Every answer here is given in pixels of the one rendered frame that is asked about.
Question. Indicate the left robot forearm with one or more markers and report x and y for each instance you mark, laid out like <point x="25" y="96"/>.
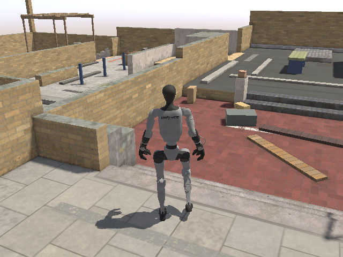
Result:
<point x="144" y="142"/>

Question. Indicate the left robot shin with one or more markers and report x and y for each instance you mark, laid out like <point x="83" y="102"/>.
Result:
<point x="161" y="197"/>

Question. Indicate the right robot forearm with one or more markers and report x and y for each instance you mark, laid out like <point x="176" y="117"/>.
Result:
<point x="197" y="141"/>

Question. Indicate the robot right foot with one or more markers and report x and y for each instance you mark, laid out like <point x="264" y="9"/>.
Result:
<point x="188" y="207"/>

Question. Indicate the robot right upper arm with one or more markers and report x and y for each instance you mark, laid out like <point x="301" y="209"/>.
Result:
<point x="190" y="121"/>

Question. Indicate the robot left upper arm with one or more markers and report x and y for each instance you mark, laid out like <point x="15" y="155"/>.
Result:
<point x="150" y="122"/>

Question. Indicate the robot right hand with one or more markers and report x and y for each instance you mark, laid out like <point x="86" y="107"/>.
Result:
<point x="199" y="152"/>

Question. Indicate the robot left hand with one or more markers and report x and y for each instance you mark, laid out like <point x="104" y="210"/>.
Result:
<point x="146" y="152"/>

